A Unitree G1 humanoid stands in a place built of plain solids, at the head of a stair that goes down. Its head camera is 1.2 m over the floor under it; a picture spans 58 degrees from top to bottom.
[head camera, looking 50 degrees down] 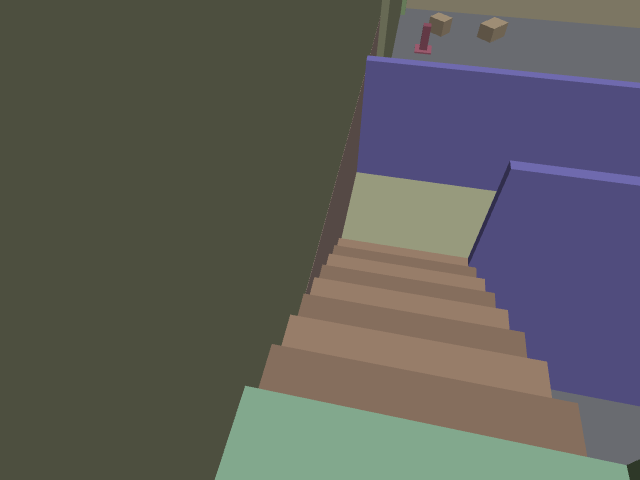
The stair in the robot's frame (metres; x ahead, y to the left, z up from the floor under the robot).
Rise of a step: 0.17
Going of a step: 0.22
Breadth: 1.00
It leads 12 degrees to the right of straight ahead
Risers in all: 9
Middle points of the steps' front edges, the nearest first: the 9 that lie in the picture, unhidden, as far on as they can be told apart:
0.37 -0.28 0.00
0.59 -0.33 -0.17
0.80 -0.37 -0.35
1.02 -0.42 -0.52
1.24 -0.46 -0.70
1.45 -0.51 -0.87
1.67 -0.55 -1.05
1.88 -0.60 -1.22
2.10 -0.64 -1.40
